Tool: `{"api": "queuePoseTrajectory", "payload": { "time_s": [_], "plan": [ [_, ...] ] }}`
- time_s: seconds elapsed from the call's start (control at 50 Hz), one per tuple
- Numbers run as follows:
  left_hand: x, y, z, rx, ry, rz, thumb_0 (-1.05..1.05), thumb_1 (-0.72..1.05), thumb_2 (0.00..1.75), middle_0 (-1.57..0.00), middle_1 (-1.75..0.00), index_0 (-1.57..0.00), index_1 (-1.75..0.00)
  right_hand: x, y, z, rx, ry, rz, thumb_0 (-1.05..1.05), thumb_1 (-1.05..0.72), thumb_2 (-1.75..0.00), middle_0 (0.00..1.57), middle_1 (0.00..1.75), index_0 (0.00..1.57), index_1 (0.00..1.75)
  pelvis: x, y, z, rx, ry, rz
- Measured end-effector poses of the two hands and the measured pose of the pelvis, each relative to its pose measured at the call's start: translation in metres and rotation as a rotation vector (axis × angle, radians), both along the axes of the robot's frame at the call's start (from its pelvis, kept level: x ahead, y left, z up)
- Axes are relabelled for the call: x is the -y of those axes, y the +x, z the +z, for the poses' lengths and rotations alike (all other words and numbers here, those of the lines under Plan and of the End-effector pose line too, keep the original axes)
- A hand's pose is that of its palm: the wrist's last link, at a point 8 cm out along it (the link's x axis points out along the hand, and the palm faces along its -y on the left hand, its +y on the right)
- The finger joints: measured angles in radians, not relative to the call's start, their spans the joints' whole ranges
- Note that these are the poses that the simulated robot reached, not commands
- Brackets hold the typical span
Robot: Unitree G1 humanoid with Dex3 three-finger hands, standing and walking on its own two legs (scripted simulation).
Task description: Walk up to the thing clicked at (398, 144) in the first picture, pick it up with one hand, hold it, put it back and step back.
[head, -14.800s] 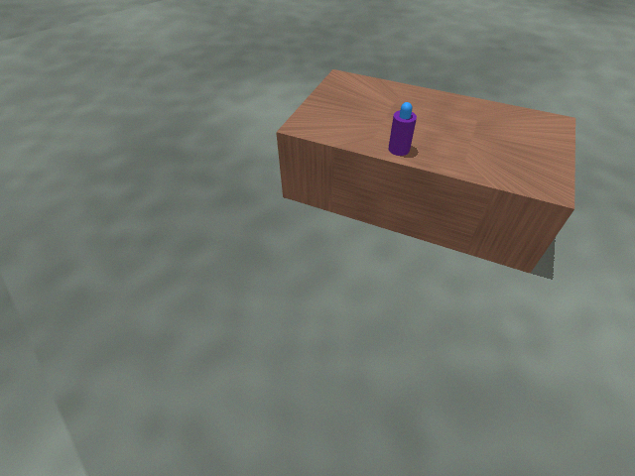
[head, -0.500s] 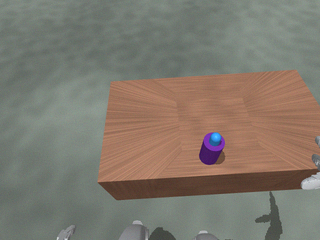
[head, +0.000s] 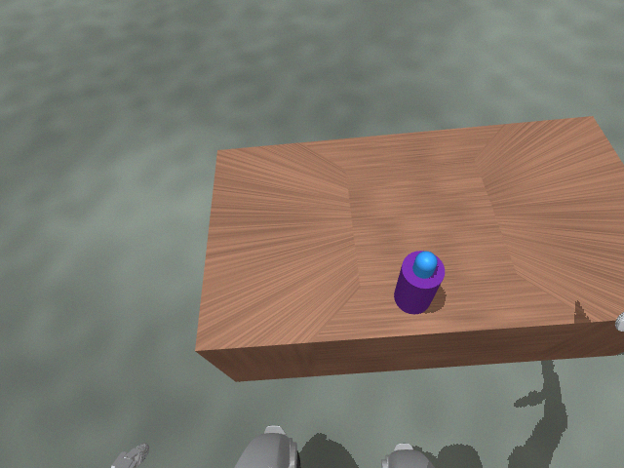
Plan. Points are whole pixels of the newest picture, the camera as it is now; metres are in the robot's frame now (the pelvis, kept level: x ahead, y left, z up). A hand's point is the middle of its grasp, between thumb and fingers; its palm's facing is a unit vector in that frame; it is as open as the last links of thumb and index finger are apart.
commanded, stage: go down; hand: right
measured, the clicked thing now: (419, 279) +0.47 -0.15 -0.27
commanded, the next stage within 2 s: approach in 0.74 s
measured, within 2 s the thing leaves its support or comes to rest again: neither
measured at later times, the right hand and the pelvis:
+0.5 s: hand out of the picture +0.37 -0.36 +0.02, palm faces +0.13 +0.98 -0.11, open 17.3 cm; pelvis +0.00 -0.01 +0.00, yaw +0 degrees
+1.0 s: hand out of the picture +0.39 -0.37 +0.01, palm faces +0.13 +0.99 -0.10, open 17.5 cm; pelvis -0.01 -0.01 -0.02, yaw +1 degrees
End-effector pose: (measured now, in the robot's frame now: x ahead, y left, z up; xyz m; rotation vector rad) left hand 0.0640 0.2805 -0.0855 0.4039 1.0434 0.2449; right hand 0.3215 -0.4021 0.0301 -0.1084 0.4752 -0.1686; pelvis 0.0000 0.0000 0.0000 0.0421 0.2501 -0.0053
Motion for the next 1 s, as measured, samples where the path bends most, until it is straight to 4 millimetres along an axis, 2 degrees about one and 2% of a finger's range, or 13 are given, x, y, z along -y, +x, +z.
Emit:
{"api": "queuePoseTrajectory", "payload": {
  "time_s": [0.34,0.8,0.92,1.0],
  "plan": [
    [0.001,-0.007,0.001,-0.04,0.009,0.011,0.0,0.92,0.91,-0.19,-0.3,-0.2,-0.3,0.008,0.016,0.004,0.06,0.013,0.009,-0.01,0.48,-0.01,0.1,0.03,0.08,0.04,0.004,0.004,-0.002,-0.018,0.007,0.004],
    [0.009,-0.032,-0.004,-0.082,0.003,0.004,0.0,0.92,0.91,-0.19,-0.3,-0.2,-0.3,0.016,0.03,0.009,0.123,0.016,0.015,-0.01,0.51,-0.02,0.09,0.04,0.07,0.04,0.008,-0.011,-0.01,-0.039,0.012,0.009],
    [0.009,-0.037,-0.007,-0.097,0.005,0.005,0.0,0.91,0.92,-0.2,-0.3,-0.2,-0.3,0.018,0.034,0.007,0.127,0.022,0.014,-0.01,0.53,-0.03,0.08,0.04,0.07,0.04,0.009,-0.012,-0.013,-0.055,0.013,0.01],
    [0.008,-0.039,-0.014,-0.109,0.004,-0.01,0.0,0.91,0.92,-0.2,-0.3,-0.19,-0.3,0.015,0.039,-0.004,0.154,0.027,0.023,-0.01,0.54,-0.03,0.08,0.04,0.07,0.05,0.008,-0.014,-0.021,-0.086,0.012,0.011]
  ]
}}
